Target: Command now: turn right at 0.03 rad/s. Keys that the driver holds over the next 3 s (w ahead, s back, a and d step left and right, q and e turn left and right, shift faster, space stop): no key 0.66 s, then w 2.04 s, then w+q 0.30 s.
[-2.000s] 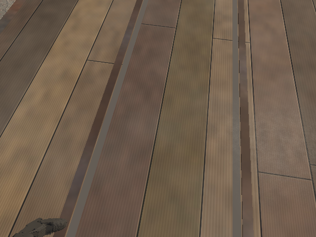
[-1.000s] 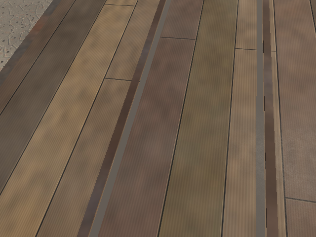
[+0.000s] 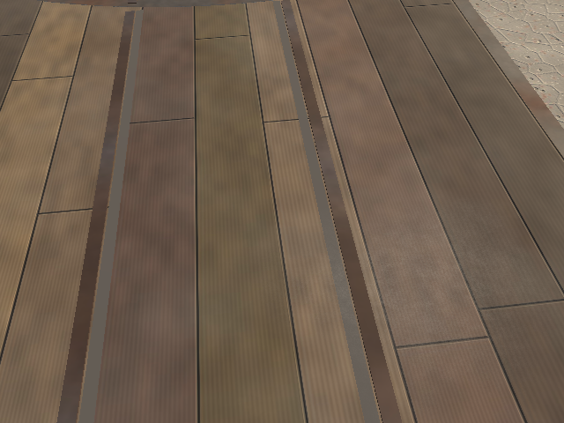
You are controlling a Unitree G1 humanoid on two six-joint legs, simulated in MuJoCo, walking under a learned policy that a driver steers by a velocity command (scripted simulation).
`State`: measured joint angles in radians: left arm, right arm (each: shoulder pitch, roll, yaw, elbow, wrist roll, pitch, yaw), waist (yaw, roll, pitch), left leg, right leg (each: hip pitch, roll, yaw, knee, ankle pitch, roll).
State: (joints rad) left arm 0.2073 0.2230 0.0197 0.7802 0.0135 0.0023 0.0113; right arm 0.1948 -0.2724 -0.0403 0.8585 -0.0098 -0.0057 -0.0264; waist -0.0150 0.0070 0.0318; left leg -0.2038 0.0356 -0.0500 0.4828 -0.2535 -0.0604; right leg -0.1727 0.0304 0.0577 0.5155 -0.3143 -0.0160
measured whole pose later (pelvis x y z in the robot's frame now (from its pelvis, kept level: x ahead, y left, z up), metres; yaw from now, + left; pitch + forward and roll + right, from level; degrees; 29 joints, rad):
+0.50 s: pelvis +0.00 +0.00 +0.00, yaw +0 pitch -2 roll +0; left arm 0.24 0.24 0.02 0.95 0.00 0.00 0.02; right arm 0.21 -0.25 -0.04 1.04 0.00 0.01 -0.05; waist -0.01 0.00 0.04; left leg -0.19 0.04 -0.06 0.47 -0.25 -0.06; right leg -0.15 0.03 0.05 0.49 -0.30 -0.01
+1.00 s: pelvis +0.06 +0.05 +0.00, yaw +1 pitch +0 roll -1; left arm 0.29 0.27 0.04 0.98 -0.04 -0.06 0.01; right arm 0.38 -0.21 -0.03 1.09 0.01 -0.11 0.02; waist -0.02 -0.03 -0.01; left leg -0.14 -0.02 0.03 0.46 -0.33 0.05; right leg -0.37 0.00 0.04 1.03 -0.39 -0.06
